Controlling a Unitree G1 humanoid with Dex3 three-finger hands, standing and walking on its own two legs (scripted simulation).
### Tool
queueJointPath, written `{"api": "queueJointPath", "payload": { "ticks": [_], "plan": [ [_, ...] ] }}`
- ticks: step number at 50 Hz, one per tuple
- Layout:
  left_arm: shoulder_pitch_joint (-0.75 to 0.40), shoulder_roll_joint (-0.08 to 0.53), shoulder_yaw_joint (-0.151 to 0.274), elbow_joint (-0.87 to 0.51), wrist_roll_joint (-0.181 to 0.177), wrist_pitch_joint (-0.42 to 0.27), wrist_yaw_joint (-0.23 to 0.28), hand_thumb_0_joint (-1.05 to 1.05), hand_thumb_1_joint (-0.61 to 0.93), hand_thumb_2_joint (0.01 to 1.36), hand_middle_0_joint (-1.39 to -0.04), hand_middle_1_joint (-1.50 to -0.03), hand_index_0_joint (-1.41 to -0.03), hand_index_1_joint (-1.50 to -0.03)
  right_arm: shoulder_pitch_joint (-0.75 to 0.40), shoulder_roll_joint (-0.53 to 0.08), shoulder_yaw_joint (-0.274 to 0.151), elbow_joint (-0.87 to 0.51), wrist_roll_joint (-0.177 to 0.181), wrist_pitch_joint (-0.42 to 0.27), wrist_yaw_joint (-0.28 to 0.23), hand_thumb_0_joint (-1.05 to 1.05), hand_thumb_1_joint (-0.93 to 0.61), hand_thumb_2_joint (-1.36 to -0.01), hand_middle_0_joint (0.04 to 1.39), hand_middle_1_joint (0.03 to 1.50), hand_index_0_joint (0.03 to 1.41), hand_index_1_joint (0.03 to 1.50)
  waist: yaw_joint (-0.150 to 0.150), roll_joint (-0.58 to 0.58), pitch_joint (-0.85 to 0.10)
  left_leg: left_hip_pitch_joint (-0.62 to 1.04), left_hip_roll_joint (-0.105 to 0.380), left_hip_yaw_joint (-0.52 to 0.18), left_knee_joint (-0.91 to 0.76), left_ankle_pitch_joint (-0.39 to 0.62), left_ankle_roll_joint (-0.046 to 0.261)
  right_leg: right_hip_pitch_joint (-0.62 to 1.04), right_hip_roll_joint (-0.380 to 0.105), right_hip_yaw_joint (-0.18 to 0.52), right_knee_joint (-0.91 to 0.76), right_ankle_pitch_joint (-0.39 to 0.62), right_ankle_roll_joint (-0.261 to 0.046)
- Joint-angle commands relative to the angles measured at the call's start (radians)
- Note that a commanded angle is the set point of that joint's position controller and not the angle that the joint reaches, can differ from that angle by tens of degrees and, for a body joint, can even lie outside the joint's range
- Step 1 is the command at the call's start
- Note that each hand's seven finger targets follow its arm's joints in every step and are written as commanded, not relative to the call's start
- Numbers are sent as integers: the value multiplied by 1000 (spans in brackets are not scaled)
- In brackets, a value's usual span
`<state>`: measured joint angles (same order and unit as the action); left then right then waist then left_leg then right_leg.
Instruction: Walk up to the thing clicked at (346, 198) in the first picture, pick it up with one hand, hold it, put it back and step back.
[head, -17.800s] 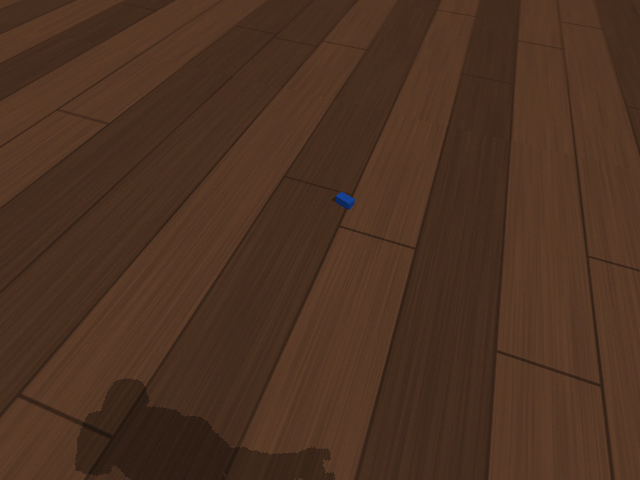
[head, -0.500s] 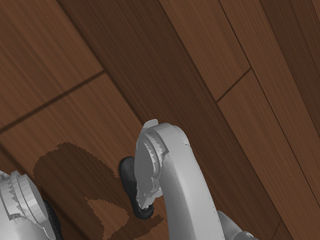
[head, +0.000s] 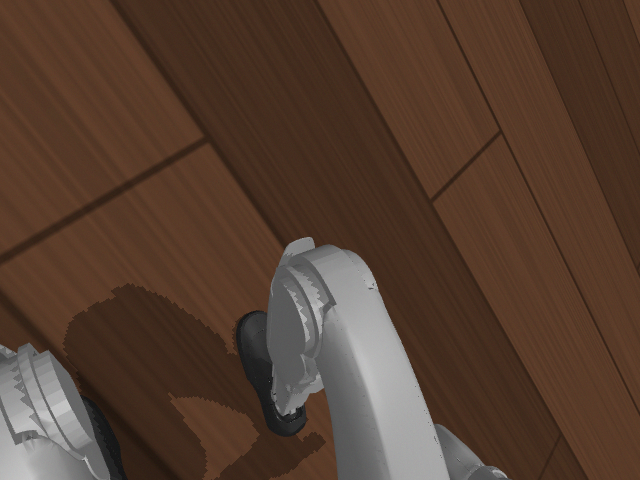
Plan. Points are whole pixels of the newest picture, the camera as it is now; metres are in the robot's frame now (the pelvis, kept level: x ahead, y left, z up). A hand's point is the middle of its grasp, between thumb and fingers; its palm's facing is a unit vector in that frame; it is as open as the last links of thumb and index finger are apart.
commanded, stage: close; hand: left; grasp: from above
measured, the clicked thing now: out of the picture +0.48 +0.32 -0.28
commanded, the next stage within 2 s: settle in 0.38 s
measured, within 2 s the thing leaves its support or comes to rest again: leaves its support in 0.80 s
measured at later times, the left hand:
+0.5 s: hand out of the picture +0.46 +0.31 -0.25, palm faces -0.47 -0.12 -0.88, open 7.1 cm
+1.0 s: hand out of the picture +0.46 +0.34 -0.20, palm faces -0.43 -0.09 -0.90, open 7.1 cm
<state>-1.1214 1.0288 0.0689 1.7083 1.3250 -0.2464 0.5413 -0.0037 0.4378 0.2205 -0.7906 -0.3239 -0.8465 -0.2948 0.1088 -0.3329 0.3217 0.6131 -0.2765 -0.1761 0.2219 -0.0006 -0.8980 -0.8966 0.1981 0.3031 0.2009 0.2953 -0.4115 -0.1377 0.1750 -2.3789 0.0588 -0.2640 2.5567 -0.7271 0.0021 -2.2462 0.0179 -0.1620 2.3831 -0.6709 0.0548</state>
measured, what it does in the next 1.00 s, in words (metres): stands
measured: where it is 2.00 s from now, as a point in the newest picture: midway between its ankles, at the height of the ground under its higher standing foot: (199, 438)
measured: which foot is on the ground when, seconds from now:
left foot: down 0.00-1.00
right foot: down 0.00-1.00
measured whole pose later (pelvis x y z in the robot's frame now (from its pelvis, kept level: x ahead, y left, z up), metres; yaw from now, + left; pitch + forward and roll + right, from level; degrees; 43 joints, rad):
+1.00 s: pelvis +0.00 +0.00 +0.01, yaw +2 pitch +32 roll -13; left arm -0.99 0.91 0.10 1.39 1.29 -0.20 0.38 0.00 0.43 0.04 -1.02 -0.07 -1.06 -0.03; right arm 0.18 -0.33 0.19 0.63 -0.21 -0.11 0.22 0.00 -0.91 -0.90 0.20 0.30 0.20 0.30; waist -0.33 -0.07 0.08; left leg -2.40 0.04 -0.23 2.52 -0.71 0.01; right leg -2.26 0.00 -0.14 2.37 -0.68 0.05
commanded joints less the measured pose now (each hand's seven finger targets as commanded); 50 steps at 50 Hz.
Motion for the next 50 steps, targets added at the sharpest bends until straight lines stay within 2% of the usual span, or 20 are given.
{"api": "queueJointPath", "payload": {
  "ticks": [1, 4, 6, 7, 11, 16, 18, 19, 20, 22, 23, 27, 32, 33, 38, 41, 45, 46, 49, 50],
  "plan": [
    [-228, 193, 6, -90, -6, -9, 22, 0, 590, 181, -913, -278, -948, -242, 191, -325, -96, 12, 5, 5, -17, 0, -892, -899, 199, 300, 199, 300, -44, 533, -646, 503, 2, 103, -251, 255, 1, 352, 56, -107, -186, 283, -71],
    [-222, 202, 10, -102, -8, -6, 26, 0, 648, 193, -972, -247, -1000, -218, 201, -324, -96, 14, 4, 8, -18, 0, -891, -898, 199, 300, 199, 300, -38, 522, -679, 507, 0, 115, -242, 284, 8, 394, 61, -99, -200, 318, -63],
    [-224, 178, -6, -81, -13, -7, 27, 0, 677, 188, -995, -242, -1024, -212, 193, -328, -102, 18, 2, 6, -17, 0, -893, -899, 199, 300, 199, 300, -50, 527, -626, 485, 1, 113, -248, 248, 6, 362, 59, -100, -198, 285, -67],
    [-229, 198, 11, -84, -14, -11, 30, 0, 686, 189, -1001, -237, -1029, -208, 188, -324, -95, 15, 4, 6, -19, 0, -892, -899, 199, 300, 199, 300, -42, 524, -622, 474, 0, 107, -252, 236, 4, 352, 59, -107, -203, 269, -69],
    [-250, 209, 14, -118, -2, -8, 29, 0, 761, 179, -1054, -226, -1085, -194, 191, -327, -99, 12, 4, 6, -21, 0, -890, -898, 199, 300, 199, 300, -36, 554, -666, 526, 2, 101, -253, 259, 0, 349, 52, -108, -186, 287, -69],
    [-220, 183, -4, -72, -1, -1, 28, 0, 839, 185, -1120, -211, -1148, -182, 190, -323, -91, 6, 1, 6, -19, 0, -891, -898, 199, 300, 199, 300, -56, 511, -618, 486, 0, 111, -244, 244, 7, 354, 57, -105, -196, 282, -63],
    [-235, 221, 14, -98, 1, -1, 36, 0, 854, 188, -1130, -214, -1158, -185, 194, -333, -101, 13, 3, 9, -24, 0, -891, -898, 199, 300, 199, 300, -32, 555, -667, 513, 0, 111, -259, 257, 2, 371, 58, -100, -193, 287, -70],
    [-240, 219, 20, -103, -2, 0, 36, 0, 864, 167, -1140, -192, -1169, -163, 188, -326, -98, 11, 2, 9, -25, 0, -890, -898, 199, 300, 199, 300, -32, 555, -668, 509, 1, 108, -256, 252, 1, 361, 56, -105, -192, 281, -70],
    [-209, 178, -7, -52, 2, 8, 30, 0, 870, 161, -1152, -186, -1179, -159, 186, -326, -99, 5, 0, 8, -22, 0, -893, -899, 199, 300, 199, 300, -52, 521, -608, 486, 2, 106, -258, 227, 4, 343, 56, -103, -191, 267, -68],
    [-235, 194, 5, -91, 0, 4, 27, 0, 894, 179, -1168, -184, -1193, -159, 191, -325, -86, 5, 1, 9, -19, 0, -890, -898, 199, 300, 199, 300, -53, 527, -632, 502, 0, 105, -255, 257, 4, 349, 57, -110, -190, 288, -65],
    [-232, 215, 13, -100, -2, 4, 29, 0, 893, 194, -1173, -183, -1195, -161, 184, -325, -90, 6, 3, 9, -23, 0, -891, -898, 199, 300, 199, 300, -39, 541, -664, 517, 1, 104, -262, 263, 1, 364, 59, -107, -188, 291, -68],
    [-233, 204, 3, -95, -6, 11, 22, 0, 852, 198, -1216, -137, -1234, -122, 195, -322, -92, 9, 7, 9, -22, 0, -907, -901, 200, 300, 200, 300, -48, 532, -644, 489, -1, 117, -245, 256, 7, 372, 59, -96, -196, 294, -65],
    [-243, 231, 35, -167, -11, 23, -5, 0, 852, 187, -1219, -128, -1234, -115, 206, -330, -108, 2, 11, 12, -23, 0, -910, -902, 200, 300, 199, 300, -29, 576, -692, 538, -1, 111, -257, 278, -1, 359, 51, -99, -187, 296, -73],
    [-235, 239, 47, -203, -16, 21, -6, 0, 864, 202, -1233, -125, -1246, -114, 206, -333, -116, 4, 12, 15, -25, 0, -908, -902, 200, 300, 199, 300, -12, 597, -722, 555, -2, 112, -266, 296, -5, 372, 53, -100, -188, 305, -76],
    [-224, 243, 86, -308, -18, 21, -32, 0, 879, 179, -1233, -117, -1248, -104, 233, -327, -147, 10, 20, 28, -18, 0, -908, -902, 200, 300, 199, 300, -4, 632, -746, 563, -6, 129, -251, 331, -6, 372, 47, -90, -192, 332, -82],
    [-201, 207, 88, -372, -22, 22, -60, 0, 893, 194, -1251, -104, -1261, -97, 245, -330, -177, 7, 31, 39, -16, 0, -908, -903, 200, 300, 199, 300, 4, 625, -762, 553, -10, 139, -246, 325, -4, 363, 44, -79, -206, 322, -88],
    [-173, 164, 86, -481, -48, 30, -105, 0, 945, 196, -1281, -119, -1293, -109, 261, -322, -220, 15, 58, 56, -14, 0, -909, -903, 199, 300, 199, 300, 42, 652, -829, 587, -13, 143, -272, 329, -9, 342, 38, -73, -213, 310, -97],
    [-159, 113, 59, -500, -54, 32, -121, 0, 951, 201, -1281, -121, -1295, -109, 262, -316, -231, 8, 66, 61, -12, 0, -906, -902, 200, 300, 199, 300, 48, 656, -846, 602, -16, 146, -282, 344, -10, 337, 35, -72, -214, 321, -97],
    [-180, 84, 45, -516, -60, 45, -156, 0, 974, 198, -1289, -143, -1310, -123, 285, -295, -252, 29, 87, 84, -10, 0, -906, -901, 200, 300, 199, 300, 61, 640, -864, 602, -17, 144, -306, 339, -7, 315, 35, -65, -211, 311, -95],
    [-200, 33, 9, -520, -67, 47, -172, 0, 987, 199, -1297, -152, -1319, -132, 273, -285, -252, 19, 93, 91, -9, 0, -907, -902, 200, 300, 199, 300, 58, 616, -864, 588, -20, 148, -308, 327, -2, 311, 35, -63, -219, 307, -93]
  ]
}}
